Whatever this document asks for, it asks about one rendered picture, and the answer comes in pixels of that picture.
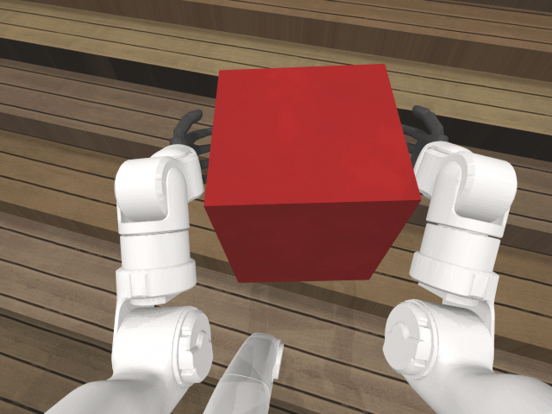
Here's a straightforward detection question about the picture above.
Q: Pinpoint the left robot forearm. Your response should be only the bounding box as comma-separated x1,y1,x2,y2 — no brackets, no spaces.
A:
111,144,204,372

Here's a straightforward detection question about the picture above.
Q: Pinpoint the left robot thigh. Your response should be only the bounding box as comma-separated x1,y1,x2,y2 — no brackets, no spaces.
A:
203,332,284,414

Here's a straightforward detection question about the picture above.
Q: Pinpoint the robot right upper arm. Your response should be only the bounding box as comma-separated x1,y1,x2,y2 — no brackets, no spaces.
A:
383,299,552,414

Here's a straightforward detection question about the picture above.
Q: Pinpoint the robot right hand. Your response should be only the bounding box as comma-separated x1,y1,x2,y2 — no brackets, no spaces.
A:
401,105,449,169

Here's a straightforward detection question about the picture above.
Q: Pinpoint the carton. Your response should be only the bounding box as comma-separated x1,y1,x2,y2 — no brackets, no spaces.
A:
204,64,422,283

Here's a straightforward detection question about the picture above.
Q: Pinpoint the right robot forearm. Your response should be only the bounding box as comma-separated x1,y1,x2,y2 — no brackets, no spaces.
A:
409,141,518,357

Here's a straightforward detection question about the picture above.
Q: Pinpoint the robot left upper arm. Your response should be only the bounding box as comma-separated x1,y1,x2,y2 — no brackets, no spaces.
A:
44,306,213,414

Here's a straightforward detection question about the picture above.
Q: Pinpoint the robot left hand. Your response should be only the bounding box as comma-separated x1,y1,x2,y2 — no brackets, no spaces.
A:
170,110,212,184

